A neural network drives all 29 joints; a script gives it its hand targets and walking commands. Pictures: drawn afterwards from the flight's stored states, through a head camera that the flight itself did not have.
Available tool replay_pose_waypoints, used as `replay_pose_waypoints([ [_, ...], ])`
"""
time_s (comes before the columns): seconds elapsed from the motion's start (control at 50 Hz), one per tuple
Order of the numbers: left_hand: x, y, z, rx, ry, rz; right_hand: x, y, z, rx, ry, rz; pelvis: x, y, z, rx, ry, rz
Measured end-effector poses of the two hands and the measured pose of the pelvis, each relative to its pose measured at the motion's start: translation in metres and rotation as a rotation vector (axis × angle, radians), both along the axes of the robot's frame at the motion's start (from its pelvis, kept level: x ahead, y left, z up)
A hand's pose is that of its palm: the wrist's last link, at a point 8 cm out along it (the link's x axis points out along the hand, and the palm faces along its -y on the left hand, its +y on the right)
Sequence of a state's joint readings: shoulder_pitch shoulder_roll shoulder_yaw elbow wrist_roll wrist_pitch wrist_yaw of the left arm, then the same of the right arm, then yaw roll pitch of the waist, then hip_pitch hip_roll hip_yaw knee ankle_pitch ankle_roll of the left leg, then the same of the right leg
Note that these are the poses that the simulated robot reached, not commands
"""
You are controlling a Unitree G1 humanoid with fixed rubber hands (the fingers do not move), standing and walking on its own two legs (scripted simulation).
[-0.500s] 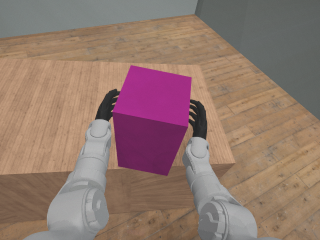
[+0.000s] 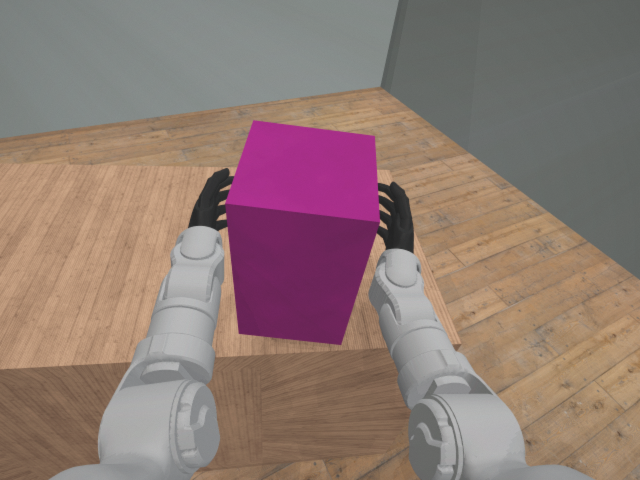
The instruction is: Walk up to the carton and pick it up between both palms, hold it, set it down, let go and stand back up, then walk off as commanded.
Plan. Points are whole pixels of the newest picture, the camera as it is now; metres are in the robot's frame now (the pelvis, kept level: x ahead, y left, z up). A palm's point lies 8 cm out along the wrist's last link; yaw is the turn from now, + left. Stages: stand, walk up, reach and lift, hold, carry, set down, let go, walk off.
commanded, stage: reach and lift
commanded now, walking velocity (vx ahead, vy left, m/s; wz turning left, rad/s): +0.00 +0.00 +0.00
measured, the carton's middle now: (301, 243) +0.41 +0.01 +0.08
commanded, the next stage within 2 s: hold in 2.00 s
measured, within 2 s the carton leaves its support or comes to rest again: neither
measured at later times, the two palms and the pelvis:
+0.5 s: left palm (193, 206) +0.38 +0.14 +0.17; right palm (398, 218) +0.37 -0.11 +0.17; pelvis -0.01 +0.00 +0.00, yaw +0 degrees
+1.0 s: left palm (190, 187) +0.38 +0.14 +0.20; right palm (406, 194) +0.38 -0.11 +0.20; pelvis -0.01 +0.00 +0.00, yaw +1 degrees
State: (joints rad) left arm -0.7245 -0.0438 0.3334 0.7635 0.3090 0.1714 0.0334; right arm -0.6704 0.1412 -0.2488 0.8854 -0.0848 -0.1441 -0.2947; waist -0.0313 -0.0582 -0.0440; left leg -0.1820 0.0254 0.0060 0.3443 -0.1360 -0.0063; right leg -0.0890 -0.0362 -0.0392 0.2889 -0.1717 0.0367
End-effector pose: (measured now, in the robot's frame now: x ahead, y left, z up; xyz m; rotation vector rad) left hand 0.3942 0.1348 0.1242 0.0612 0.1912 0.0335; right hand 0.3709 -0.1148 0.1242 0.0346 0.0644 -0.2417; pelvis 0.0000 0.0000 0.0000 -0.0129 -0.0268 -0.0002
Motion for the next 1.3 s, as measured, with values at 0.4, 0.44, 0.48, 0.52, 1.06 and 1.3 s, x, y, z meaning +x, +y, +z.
replay_pose_waypoints([
  [0.4, -0.008, 0.005, 0.039, 0.028, 0.03, 0.042, 0.002, 0.004, 0.035, -0.018, 0.028, 0.039, -0.007, -0.004, 0.0, 0.005, -0.069, 0.0],
  [0.44, -0.009, 0.006, 0.042, 0.024, 0.028, 0.05, 0.003, 0.005, 0.038, -0.018, 0.025, 0.046, -0.007, -0.004, 0.0, 0.005, -0.07, 0.0],
  [0.48, -0.011, 0.008, 0.044, 0.021, 0.026, 0.057, 0.003, 0.007, 0.041, -0.02, 0.022, 0.053, -0.007, -0.004, 0.0, 0.005, -0.072, 0.001],
  [0.52, -0.013, 0.009, 0.046, 0.018, 0.025, 0.064, 0.003, 0.008, 0.044, -0.022, 0.02, 0.059, -0.008, -0.004, 0.0, 0.005, -0.074, 0.001],
  [1.06, -0.019, 0.006, 0.081, 0.035, 0.024, 0.094, 0.007, 0.005, 0.081, -0.015, 0.017, 0.092, -0.013, -0.004, 0.0, 0.001, -0.089, 0.011],
  [1.3, -0.021, 0.005, 0.092, 0.036, 0.016, 0.1, 0.007, 0.004, 0.094, -0.011, 0.01, 0.1, -0.013, -0.003, 0.0, 0.001, -0.09, 0.011],
])
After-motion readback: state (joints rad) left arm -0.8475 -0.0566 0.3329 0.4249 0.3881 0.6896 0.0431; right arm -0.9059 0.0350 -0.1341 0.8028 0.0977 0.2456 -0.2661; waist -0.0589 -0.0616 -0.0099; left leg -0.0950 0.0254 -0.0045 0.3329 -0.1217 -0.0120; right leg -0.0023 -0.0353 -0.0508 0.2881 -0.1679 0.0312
